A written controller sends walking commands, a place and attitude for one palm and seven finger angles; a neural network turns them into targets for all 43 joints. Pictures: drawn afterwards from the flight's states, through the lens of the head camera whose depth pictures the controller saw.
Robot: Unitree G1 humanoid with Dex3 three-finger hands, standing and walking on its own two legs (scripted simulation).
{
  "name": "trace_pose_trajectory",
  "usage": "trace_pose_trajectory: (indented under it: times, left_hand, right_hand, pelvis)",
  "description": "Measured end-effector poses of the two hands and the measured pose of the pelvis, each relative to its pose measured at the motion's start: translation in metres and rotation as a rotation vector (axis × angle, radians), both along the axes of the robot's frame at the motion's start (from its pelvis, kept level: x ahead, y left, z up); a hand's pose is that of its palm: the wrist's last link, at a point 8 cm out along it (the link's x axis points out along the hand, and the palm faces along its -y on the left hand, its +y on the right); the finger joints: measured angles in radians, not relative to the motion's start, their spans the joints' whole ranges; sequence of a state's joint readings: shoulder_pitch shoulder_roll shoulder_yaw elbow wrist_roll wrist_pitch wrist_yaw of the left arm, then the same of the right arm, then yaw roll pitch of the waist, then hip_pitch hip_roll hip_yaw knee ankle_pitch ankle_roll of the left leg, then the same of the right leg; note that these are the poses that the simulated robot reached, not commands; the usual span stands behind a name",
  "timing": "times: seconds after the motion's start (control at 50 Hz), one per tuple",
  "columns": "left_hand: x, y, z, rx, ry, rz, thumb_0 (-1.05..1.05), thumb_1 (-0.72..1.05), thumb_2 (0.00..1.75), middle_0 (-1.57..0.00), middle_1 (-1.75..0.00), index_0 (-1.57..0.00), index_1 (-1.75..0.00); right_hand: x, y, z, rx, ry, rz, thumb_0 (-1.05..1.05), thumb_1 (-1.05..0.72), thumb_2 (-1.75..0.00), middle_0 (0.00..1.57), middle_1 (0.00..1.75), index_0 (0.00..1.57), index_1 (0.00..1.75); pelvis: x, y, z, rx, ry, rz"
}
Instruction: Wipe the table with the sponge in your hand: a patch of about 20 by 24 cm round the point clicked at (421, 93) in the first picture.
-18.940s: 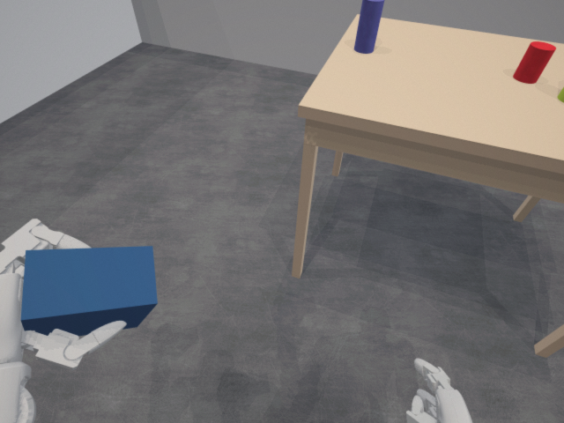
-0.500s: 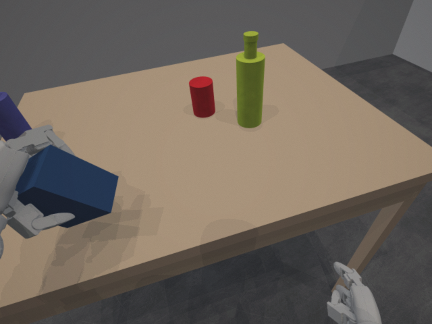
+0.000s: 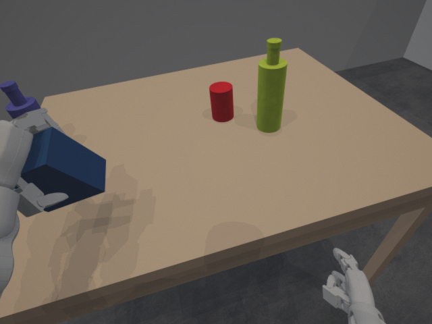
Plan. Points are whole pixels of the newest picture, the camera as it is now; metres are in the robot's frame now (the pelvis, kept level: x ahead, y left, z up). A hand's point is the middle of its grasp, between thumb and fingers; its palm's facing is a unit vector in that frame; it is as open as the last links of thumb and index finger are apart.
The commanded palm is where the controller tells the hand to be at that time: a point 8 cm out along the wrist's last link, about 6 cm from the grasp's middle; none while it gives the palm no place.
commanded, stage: turn the palm down, sponge in hand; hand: left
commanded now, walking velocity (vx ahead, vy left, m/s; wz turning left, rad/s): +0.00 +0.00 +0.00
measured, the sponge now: (59, 177) +0.26 +0.29 +0.20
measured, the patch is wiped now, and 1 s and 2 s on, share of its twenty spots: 0.00 0.00 0.00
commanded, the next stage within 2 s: move the sponge above the wiping area in 0.86 s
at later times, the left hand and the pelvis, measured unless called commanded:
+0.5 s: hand (1, 168) +0.21 +0.31 +0.26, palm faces +0.39 -0.05 -0.92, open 10.3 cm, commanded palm +0.15 +0.28 +0.29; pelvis -0.03 +0.00 +0.01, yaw +1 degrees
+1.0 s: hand (56, 187) +0.22 +0.26 +0.22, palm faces +0.24 -0.09 -0.97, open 10.3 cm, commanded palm +0.17 +0.26 +0.29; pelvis -0.03 -0.02 +0.00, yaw -1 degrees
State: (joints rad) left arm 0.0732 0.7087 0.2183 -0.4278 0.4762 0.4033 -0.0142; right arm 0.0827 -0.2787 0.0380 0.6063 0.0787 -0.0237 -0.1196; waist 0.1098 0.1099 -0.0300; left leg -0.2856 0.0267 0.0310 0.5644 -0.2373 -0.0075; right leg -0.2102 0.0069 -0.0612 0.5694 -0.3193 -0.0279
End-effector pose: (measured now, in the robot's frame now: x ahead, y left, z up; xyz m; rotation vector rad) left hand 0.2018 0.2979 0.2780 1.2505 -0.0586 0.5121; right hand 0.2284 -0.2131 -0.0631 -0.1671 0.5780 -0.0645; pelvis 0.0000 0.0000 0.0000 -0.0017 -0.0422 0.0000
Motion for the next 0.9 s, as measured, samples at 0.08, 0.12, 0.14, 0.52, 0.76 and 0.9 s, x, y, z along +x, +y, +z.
trace_pose_trajectory:
  times: [0.08,0.12,0.14,0.52,0.76,0.9]
  left_hand:
    - [-0.002,0.025,-0.006,-0.026,0.076,0.118,-0.01,-0.51,1.03,-0.71,-1.31,-0.73,-1.31]
    - [-0.003,0.024,-0.018,-0.044,0.126,0.117,-0.01,-0.51,1.03,-0.71,-1.31,-0.73,-1.31]
    - [-0.004,0.020,-0.024,-0.047,0.151,0.100,-0.01,-0.51,1.03,-0.71,-1.32,-0.73,-1.31]
    - [-0.028,0.006,0.014,0.091,0.061,0.158,-0.01,-0.51,1.03,-0.71,-1.31,-0.73,-1.31]
    - [-0.034,-0.058,-0.009,0.242,0.131,-0.038,-0.01,-0.51,1.03,-0.72,-1.31,-0.74,-1.30]
    - [-0.024,-0.030,0.035,0.185,0.024,0.132,-0.01,-0.51,1.03,-0.71,-1.31,-0.73,-1.31]
  right_hand:
    - [-0.003,0.007,0.002,0.003,0.008,0.007,0.01,-0.90,-0.90,0.20,0.30,0.13,0.27]
    - [-0.003,0.010,0.003,0.001,0.009,0.004,0.01,-0.90,-0.90,0.20,0.30,0.12,0.27]
    - [-0.004,0.011,0.003,-0.003,0.010,0.003,0.01,-0.90,-0.90,0.20,0.30,0.11,0.26]
    - [-0.011,0.018,0.006,0.053,-0.007,0.061,0.01,-0.90,-0.90,0.20,0.30,0.08,0.24]
    - [-0.010,0.008,0.003,0.017,-0.041,0.108,0.02,-0.90,-0.90,0.20,0.30,0.15,0.28]
    - [-0.008,0.001,0.006,0.081,-0.056,0.097,0.02,-0.90,-0.90,0.20,0.30,0.18,0.30]
  pelvis:
    - [-0.008,0.006,0.002,0.002,-0.002,0.003]
    - [-0.012,0.009,0.003,0.001,-0.005,0.006]
    - [-0.013,0.010,0.003,0.001,-0.007,0.007]
    - [-0.034,0.001,0.005,0.009,-0.033,0.012]
    - [-0.033,-0.018,0.001,0.014,-0.072,0.004]
    - [-0.032,-0.025,0.002,0.012,-0.056,-0.001]
